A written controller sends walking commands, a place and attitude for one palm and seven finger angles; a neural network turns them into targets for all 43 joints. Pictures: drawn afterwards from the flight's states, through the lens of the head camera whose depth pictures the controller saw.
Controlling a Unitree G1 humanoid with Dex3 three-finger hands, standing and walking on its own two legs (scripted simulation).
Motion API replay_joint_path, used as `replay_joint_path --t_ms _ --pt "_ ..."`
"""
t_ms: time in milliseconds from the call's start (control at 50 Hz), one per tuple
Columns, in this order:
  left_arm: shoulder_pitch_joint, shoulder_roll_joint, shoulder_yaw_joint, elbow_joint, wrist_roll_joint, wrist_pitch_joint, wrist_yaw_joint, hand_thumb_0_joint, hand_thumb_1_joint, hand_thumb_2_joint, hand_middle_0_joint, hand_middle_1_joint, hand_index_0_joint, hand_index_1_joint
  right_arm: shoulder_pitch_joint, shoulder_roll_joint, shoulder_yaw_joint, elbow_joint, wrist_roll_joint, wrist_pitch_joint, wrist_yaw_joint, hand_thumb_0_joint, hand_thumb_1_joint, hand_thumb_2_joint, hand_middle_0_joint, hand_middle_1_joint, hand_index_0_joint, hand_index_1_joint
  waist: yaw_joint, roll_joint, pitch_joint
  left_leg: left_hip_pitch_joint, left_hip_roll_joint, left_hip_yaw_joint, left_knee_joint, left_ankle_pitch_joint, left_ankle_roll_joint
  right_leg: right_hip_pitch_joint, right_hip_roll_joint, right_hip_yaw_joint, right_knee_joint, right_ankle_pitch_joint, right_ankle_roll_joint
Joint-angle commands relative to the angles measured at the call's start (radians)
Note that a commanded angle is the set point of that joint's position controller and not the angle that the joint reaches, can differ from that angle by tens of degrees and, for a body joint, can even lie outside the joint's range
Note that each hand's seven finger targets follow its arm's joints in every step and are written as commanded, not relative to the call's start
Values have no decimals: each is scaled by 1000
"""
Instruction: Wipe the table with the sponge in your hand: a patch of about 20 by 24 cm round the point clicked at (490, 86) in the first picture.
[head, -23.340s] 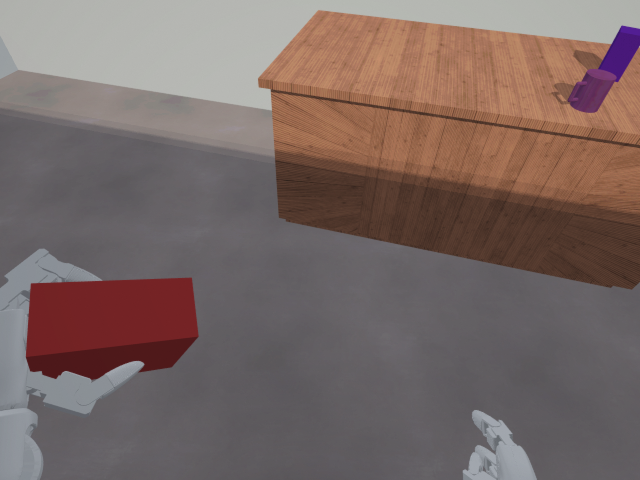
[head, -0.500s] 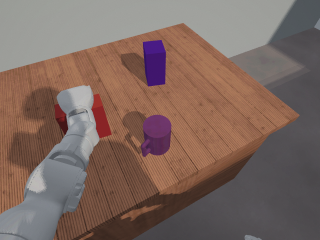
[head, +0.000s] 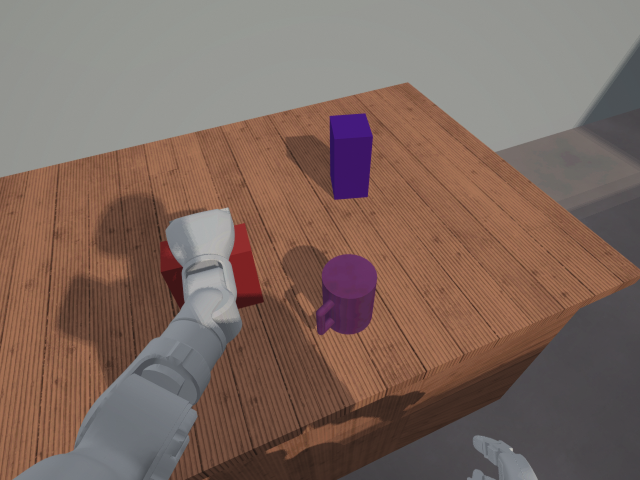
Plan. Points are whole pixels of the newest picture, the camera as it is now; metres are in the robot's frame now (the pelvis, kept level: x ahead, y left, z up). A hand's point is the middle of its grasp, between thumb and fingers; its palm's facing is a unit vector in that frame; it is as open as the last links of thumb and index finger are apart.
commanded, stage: wipe back along the third lane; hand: left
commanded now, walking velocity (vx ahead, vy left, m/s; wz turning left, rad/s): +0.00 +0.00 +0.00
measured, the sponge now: (218, 282) +0.40 +0.20 -0.01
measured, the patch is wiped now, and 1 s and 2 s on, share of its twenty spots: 1.00 1.00 1.00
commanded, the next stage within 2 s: slide back across to the middle lane in 1.32 s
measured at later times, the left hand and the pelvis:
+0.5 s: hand (221, 287) +0.35 +0.17 +0.04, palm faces +0.01 -0.03 -1.00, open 10.1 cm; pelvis +0.01 -0.02 +0.00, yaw +1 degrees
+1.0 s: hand (233, 315) +0.31 +0.14 +0.04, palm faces +0.03 -0.05 -1.00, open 10.1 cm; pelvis +0.00 -0.03 +0.00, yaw +1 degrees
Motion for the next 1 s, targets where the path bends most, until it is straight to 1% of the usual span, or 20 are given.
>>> replay_joint_path --t_ms 0,60,80,140,200,220,300,360,440,480,520,540,640,720,740,820,840,860,940,980 --pt "-193 23 -16 -131 -3 29 -45 0 100 1300 -1200 -1600 -1200 -1600 -136 -121 -30 -148 2 -18 -7 0 -900 -900 200 300 200 300 -3 -123 -224 229 5 14 -41 343 14 72 38 -80 -29 387 -74" --pt "-215 18 -31 -186 -1 40 -54 0 100 1300 -1200 -1600 -1200 -1600 -164 -119 -28 -161 2 -7 -11 0 -900 -900 200 300 200 300 -9 -120 -219 246 4 13 -43 343 14 78 38 -80 -34 386 -75" --pt "-180 27 -24 -182 5 47 -58 0 100 1300 -1200 -1600 -1200 -1600 -168 -118 -26 -162 2 -5 -12 0 -900 -900 200 300 200 300 1 -116 -220 245 0 13 -41 347 12 87 36 -78 -32 396 -78" --pt "-172 -18 -68 -237 14 52 -73 0 100 1300 -1200 -1600 -1200 -1600 -189 -114 -26 -174 5 6 -5 0 -900 -900 200 300 200 300 -6 -110 -218 256 0 5 -35 378 11 90 37 -84 -23 420 -84" --pt "-117 -11 -68 -268 16 62 -81 0 100 1300 -1200 -1600 -1200 -1600 -203 -117 -23 -184 2 13 -1 0 -900 -900 200 300 200 300 11 -107 -228 261 -5 10 -29 389 11 107 35 -79 -18 445 -87" --pt "-93 -34 -92 -285 15 64 -87 0 100 1300 -1200 -1600 -1200 -1600 -210 -114 -23 -189 3 15 2 0 -900 -900 200 300 200 300 11 -108 -225 263 -6 12 -27 396 12 112 34 -78 -19 458 -87" --pt "-2 -9 -74 -364 9 70 -97 0 100 1300 -1200 -1600 -1200 -1600 -234 -119 -21 -208 4 20 8 0 -900 -900 200 300 200 300 26 -148 -227 249 -14 17 -24 398 16 157 31 -71 -14 510 -85" --pt "19 4 -73 -416 7 82 -106 0 100 1300 -1200 -1600 -1200 -1600 -258 -121 -17 -220 11 23 5 0 -900 -900 200 300 200 300 25 -164 -179 236 -17 18 -36 365 17 158 30 -64 -27 486 -81" --pt "33 17 -69 -454 7 91 -117 0 100 1300 -1200 -1600 -1200 -1600 -272 -119 -11 -222 15 16 2 0 -900 -900 200 300 200 300 28 -159 -165 234 -19 15 -48 325 16 153 31 -61 -32 435 -82" --pt "78 -5 -92 -463 8 91 -119 0 100 1300 -1200 -1600 -1200 -1600 -270 -115 -13 -229 17 12 5 0 -900 -900 200 300 200 300 36 -138 -173 246 -22 19 -43 329 18 150 31 -60 -32 427 -84" --pt "88 -30 -123 -481 13 89 -125 0 100 1300 -1200 -1600 -1200 -1600 -275 -115 -13 -233 17 10 10 0 -900 -900 200 300 200 300 32 -151 -167 244 -21 19 -40 327 19 144 31 -60 -29 429 -83" --pt "100 -8 -93 -489 10 84 -125 0 100 1300 -1200 -1600 -1200 -1600 -274 -118 -15 -234 17 8 13 0 -900 -900 200 300 200 300 34 -168 -174 241 -19 15 -39 329 20 156 34 -54 -27 441 -86" --pt "178 -5 -92 -538 1 81 -126 0 100 1300 -1200 -1600 -1200 -1600 -293 -116 -14 -248 21 6 20 0 -900 -900 200 300 200 300 46 -178 -148 231 -20 19 -44 303 20 160 32 -49 -32 421 -82" --pt "180 -26 -127 -562 -3 88 -121 0 100 1300 -1200 -1600 -1200 -1600 -309 -111 -9 -251 26 -1 24 0 -900 -900 200 300 200 300 45 -172 -117 230 -23 25 -50 263 20 136 31 -48 -42 361 -77" --pt "193 8 -86 -567 -7 88 -119 0 100 1300 -1200 -1600 -1200 -1600 -312 -113 -12 -251 27 -3 23 0 -900 -900 200 300 200 300 50 -180 -115 229 -21 20 -57 251 20 139 34 -42 -50 341 -79" --pt "206 -33 -140 -581 3 96 -119 0 100 1300 -1200 -1600 -1200 -1600 -326 -107 -9 -256 30 -7 27 0 -900 -900 200 300 200 300 51 -155 -113 239 -25 26 -54 246 20 129 31 -42 -47 317 -78" --pt "213 -8 -105 -587 0 93 -119 0 100 1300 -1200 -1600 -1200 -1600 -323 -110 -11 -254 26 -9 28 0 -900 -900 200 300 200 300 55 -163 -119 239 -23 21 -55 250 20 139 36 -40 -47 330 -82" --pt "241 -25 -128 -587 -2 93 -121 0 100 1300 -1200 -1600 -1200 -1600 -322 -108 -9 -259 28 -10 31 0 -900 -900 200 300 200 300 55 -172 -124 239 -26 27 -50 248 22 144 32 -39 -43 332 -77" --pt "268 -9 -116 -621 5 96 -126 0 100 1300 -1200 -1600 -1200 -1600 -337 -110 -9 -263 27 -6 36 0 -900 -900 200 300 200 300 58 -171 -105 237 -24 23 -53 244 20 141 34 -32 -48 325 -80" --pt "290 -36 -153 -644 4 98 -131 0 100 1300 -1200 -1600 -1200 -1600 -342 -104 -8 -272 30 -5 40 0 -900 -900 200 300 200 300 58 -168 -99 241 -25 25 -49 245 23 137 32 -39 -45 316 -77"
